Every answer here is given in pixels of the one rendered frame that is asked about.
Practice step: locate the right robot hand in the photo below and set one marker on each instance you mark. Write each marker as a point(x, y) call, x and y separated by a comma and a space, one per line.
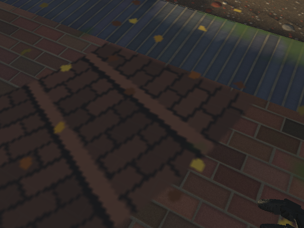
point(286, 208)

